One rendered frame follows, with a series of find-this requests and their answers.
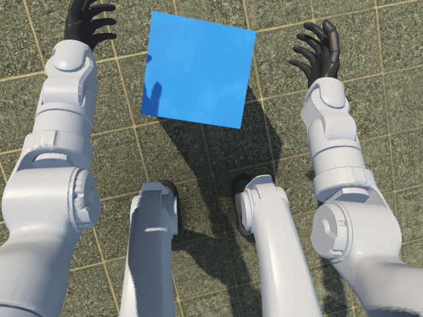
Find right robot upper arm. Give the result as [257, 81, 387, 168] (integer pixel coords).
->
[311, 200, 423, 317]

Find robot right hand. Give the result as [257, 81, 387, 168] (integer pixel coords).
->
[289, 19, 340, 88]

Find robot left hand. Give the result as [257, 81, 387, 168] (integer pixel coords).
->
[63, 0, 117, 52]

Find robot left forearm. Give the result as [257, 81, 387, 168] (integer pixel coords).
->
[1, 40, 99, 230]

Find left robot upper arm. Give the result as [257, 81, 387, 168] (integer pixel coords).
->
[0, 166, 100, 317]

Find left robot foot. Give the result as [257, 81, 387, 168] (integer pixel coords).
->
[159, 180, 178, 243]

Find left robot shin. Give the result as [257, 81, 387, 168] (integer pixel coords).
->
[130, 182, 170, 220]

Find robot right forearm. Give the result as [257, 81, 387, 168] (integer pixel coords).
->
[301, 77, 402, 244]

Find carton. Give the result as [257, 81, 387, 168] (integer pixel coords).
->
[141, 11, 256, 129]

